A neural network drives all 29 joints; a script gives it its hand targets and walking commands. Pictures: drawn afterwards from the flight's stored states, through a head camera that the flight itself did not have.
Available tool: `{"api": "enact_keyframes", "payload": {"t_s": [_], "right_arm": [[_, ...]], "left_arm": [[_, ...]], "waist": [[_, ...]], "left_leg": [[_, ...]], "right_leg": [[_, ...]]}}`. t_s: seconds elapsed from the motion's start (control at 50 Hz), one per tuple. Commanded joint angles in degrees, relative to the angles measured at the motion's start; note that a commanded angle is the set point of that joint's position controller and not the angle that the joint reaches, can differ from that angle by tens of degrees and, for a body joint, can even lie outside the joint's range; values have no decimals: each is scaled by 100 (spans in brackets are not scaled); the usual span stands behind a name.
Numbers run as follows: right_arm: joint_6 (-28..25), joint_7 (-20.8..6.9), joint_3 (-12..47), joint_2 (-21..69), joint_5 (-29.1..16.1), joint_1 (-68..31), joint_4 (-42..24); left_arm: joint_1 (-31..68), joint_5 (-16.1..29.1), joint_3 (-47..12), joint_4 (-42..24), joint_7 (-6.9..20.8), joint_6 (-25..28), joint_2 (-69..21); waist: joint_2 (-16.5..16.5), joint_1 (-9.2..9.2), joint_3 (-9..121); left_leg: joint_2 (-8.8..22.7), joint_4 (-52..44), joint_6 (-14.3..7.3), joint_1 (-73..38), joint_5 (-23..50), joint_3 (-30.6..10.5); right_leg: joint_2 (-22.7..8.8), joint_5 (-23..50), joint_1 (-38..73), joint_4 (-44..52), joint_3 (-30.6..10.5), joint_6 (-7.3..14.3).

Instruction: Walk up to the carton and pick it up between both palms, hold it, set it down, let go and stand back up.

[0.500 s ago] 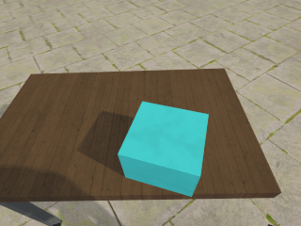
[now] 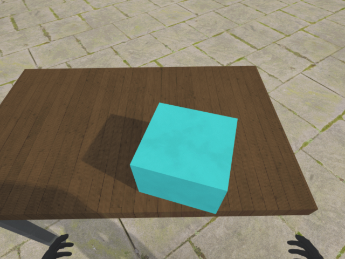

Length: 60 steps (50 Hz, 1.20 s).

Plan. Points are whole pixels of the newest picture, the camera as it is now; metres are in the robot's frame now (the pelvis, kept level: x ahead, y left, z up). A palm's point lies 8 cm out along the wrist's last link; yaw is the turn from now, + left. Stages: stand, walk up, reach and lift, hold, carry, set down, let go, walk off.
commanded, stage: reach and lift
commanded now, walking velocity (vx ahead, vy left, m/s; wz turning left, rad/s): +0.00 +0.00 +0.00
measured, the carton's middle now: (186, 156) +0.38 +0.00 -0.01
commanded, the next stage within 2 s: none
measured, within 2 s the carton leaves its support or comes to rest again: neither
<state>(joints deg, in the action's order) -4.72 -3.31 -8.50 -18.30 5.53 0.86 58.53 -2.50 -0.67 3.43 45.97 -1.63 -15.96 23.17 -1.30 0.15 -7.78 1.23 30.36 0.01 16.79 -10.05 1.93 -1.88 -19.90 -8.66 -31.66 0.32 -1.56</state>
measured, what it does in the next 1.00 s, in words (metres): stands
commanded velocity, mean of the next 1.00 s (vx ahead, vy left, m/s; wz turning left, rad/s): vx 0.00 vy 0.00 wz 0.00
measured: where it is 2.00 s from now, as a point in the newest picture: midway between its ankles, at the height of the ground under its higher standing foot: outside the picture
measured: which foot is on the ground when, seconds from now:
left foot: down 0.00-1.00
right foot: down 0.00-1.00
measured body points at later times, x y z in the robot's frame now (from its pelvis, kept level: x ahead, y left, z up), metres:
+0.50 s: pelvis +0.01 -0.01 +0.01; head +0.02 +0.01 +0.46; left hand +0.19 +0.28 -0.07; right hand +0.16 -0.26 -0.07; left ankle +0.06 +0.12 -0.73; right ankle -0.03 -0.13 -0.73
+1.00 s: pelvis +0.02 +0.01 +0.01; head +0.02 +0.03 +0.46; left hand +0.18 +0.27 -0.06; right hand +0.19 -0.21 -0.03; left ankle +0.06 +0.12 -0.73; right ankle -0.03 -0.13 -0.73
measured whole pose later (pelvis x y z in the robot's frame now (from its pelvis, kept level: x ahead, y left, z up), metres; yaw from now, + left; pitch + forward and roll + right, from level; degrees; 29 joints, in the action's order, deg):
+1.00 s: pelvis +0.02 +0.01 +0.01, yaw -4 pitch -7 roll +0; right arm -6.3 5.4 -2.1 -5.0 -3.5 18.3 21.2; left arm -19.2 6.7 1.6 18.1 3.4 -7.9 21.2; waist -3.3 3.6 -7.1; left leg 1.6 20.0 0.0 3.8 -8.8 5.5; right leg -2.1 -14.9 3.9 -18.2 -2.0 -1.8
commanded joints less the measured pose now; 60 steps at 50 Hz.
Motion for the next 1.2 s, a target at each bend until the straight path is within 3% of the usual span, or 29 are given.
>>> {"api": "enact_keyframes", "payload": {"t_s": [0.0, 0.04, 0.08, 0.12, 0.16, 0.2, 0.24, 0.28, 0.3, 0.34, 0.36, 0.46, 0.52, 0.54, 0.6, 0.7, 0.74, 0.82, 0.96, 0.98, 1.0, 1.08, 1.1, 1.12, 1.18], "right_arm": [[-138, -6, -140, -1250, -372, -432, -860], [-149, 102, -42, -1304, -509, -82, -966], [-143, 197, 102, -1248, -668, 22, -1212], [-166, 283, 260, -1166, -727, 60, -1398], [-156, 308, 283, -1002, -700, 0, -1515], [-74, 308, 379, -755, -719, 130, -1805], [-29, 366, 358, -576, -704, 166, -2015], [12, 413, 331, -444, -635, 365, -2303], [39, 440, 367, -314, -646, 464, -2495], [70, 486, 416, -122, -647, 544, -2693], [88, 500, 343, -151, -599, 612, -2687], [16, 683, 403, 106, -568, 756, -3427], [-32, 795, 409, 297, -484, 1051, -3770], [-65, 826, 491, 399, -515, 1023, -3843], [-146, 866, 526, 505, -510, 1178, -4038], [-302, 891, 429, 564, -604, 1349, -3966], [-328, 889, 477, 627, -642, 1425, -4083], [-317, 843, 474, 717, -824, 1542, -4154], [-338, 948, 553, 925, -939, 1985, -4730], [-312, 983, 521, 938, -960, 2068, -4624], [-346, 997, 625, 989, -1010, 2035, -4948], [-424, 1094, 741, 1018, -1041, 2094, -5337], [-459, 1137, 871, 1116, -1057, 2169, -5476], [-478, 1184, 865, 1157, -1075, 2204, -5450], [-451, 1325, 959, 1207, -1036, 2334, -5706]], "left_arm": [[1003, -345, 309, -2111, 91, -963, 767], [345, -510, 473, -2152, 143, -1094, 664], [-20, -612, 657, -2179, 199, -1172, 554], [124, -635, 757, -2600, 253, -1099, 681], [300, -585, 730, -2795, 231, -958, 607], [330, -450, 697, -2787, 222, -833, 573], [380, -322, 649, -2792, 254, -728, 559], [313, -229, 533, -2789, 292, -646, 445], [267, -167, 589, -2805, 322, -590, 504], [193, -115, 576, -2751, 356, -475, 527], [199, -116, 552, -2751, 354, -421, 577], [91, 79, 601, -2767, 415, -99, 668], [-82, 268, 549, -2879, 492, 144, 747], [-63, 262, 617, -2861, 507, 223, 776], [-195, 356, 554, -2942, 521, 466, 787], [-351, 521, 374, -3313, 508, 768, 624], [-367, 560, 396, -3443, 508, 873, 703], [-589, 640, 234, -3865, 448, 1033, 557], [-904, 948, 180, -4155, 534, 1355, 707], [-992, 953, 159, -4173, 562, 1410, 618], [-984, 1014, 222, -4395, 582, 1500, 774], [-1163, 1184, 211, -4377, 691, 1723, 773], [-1150, 1217, 254, -4371, 733, 1803, 929], [-1210, 1276, 199, -4346, 776, 1867, 852], [-1347, 1378, 265, -4146, 931, 1991, 918]], "waist": [[218, -138, 1263], [243, -161, 1417], [250, -48, 1348], [198, -81, 1412], [334, -21, 1167], [248, 80, 809], [263, 53, 474], [78, -47, 425], [70, 12, 453], [201, 47, 445], [143, -15, 482], [58, 119, 525], [-163, 133, 704], [-43, 242, 719], [67, 281, 706], [357, 114, 656], [472, 198, 635], [837, 120, 677], [722, 88, 683], [650, 10, 587], [658, 149, 691], [429, 171, 586], [401, 265, 546], [348, 185, 532], [203, 174, 348]], "left_leg": [[90, 189, 314, -1700, 4, 110], [34, 135, 371, -1931, 649, 43], [-96, 53, 346, -2094, 1200, 42], [-149, -4, 374, -2205, 1557, 108], [-158, -187, 373, -2259, 1400, 113], [-217, -412, 306, -2262, 970, 221], [-221, -553, 249, -2043, 590, 327], [-240, -730, 201, -2093, 299, 396], [-246, -794, 166, -2031, 233, 425], [-256, -894, 146, -2000, 270, 470], [-237, -925, 143, -2046, 135, 492], [-234, -1026, 48, -2125, 158, 556], [-200, -1110, 43, -2367, 267, 591], [-203, -1110, 5, -2255, 350, 604], [-161, -1142, 45, -2340, 530, 608], [-26, -1173, 192, -2486, 890, 461], [-44, -1171, 253, -2510, 945, 468], [21, -1217, 387, -2579, 1097, 366], [2, -1133, 384, -2560, 1310, 329], [46, -1170, 379, -2555, 1291, 287], [18, -1141, 349, -2573, 1380, 311], [13, -1027, 279, -2530, 1513, 258], [-28, -986, 224, -2471, 1545, 245], [13, -990, 205, -2461, 1431, 222], [-35, -1004, 105, -2406, 1028, 217]], "right_leg": [[166, 798, -1140, 261, 459, 275], [180, 1548, -716, 346, 437, 276], [197, 2146, -584, 490, 409, 248], [210, 2569, -514, 534, 385, 160], [181, 2256, -712, 696, 361, 171], [170, 1870, -825, 918, 284, 142], [105, 1696, -840, 1054, 139, 130], [94, 1489, -810, 1204, 160, 93], [95, 1402, -733, 1252, 96, 116], [74, 1458, -633, 1341, 67, 81], [89, 1245, -647, 1350, 111, 81], [79, 1033, -658, 1506, 85, 38], [123, 982, -506, 1584, 107, 29], [129, 944, -481, 1616, 71, 25], [128, 887, -414, 1670, 82, 67], [213, 792, -409, 1767, 179, 190], [204, 726, -348, 1814, 147, 206], [257, 697, -345, 1864, 94, 329], [196, 960, -260, 1921, -14, 343], [164, 977, -241, 1940, -7, 325], [152, 1085, -199, 1903, -57, 309], [131, 1123, -263, 1905, -117, 331], [96, 1186, -283, 1876, -169, 297], [77, 1100, -347, 1895, -171, 298], [24, 927, -467, 1940, -248, 272]]}}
